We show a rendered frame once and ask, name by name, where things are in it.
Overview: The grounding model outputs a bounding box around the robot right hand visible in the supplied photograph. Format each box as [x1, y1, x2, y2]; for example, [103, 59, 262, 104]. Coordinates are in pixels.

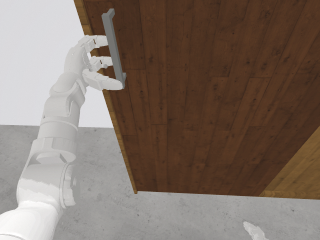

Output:
[243, 221, 269, 240]

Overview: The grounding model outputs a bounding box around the handle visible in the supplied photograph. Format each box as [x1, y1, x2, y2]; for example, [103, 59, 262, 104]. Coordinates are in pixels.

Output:
[101, 8, 127, 89]

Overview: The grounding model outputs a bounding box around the robot left hand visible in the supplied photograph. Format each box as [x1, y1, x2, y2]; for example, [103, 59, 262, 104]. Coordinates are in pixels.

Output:
[63, 35, 123, 91]

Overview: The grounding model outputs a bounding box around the robot left upper arm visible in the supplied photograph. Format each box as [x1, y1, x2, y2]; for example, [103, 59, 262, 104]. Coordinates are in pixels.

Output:
[0, 162, 81, 240]

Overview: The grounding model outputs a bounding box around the wardrobe door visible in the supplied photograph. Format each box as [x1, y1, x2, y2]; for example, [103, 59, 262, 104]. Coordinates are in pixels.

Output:
[83, 0, 320, 197]
[264, 126, 320, 193]

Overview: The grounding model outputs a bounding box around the left robot forearm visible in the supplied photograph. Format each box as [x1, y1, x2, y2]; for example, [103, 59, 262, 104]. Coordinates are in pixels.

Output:
[16, 72, 87, 205]

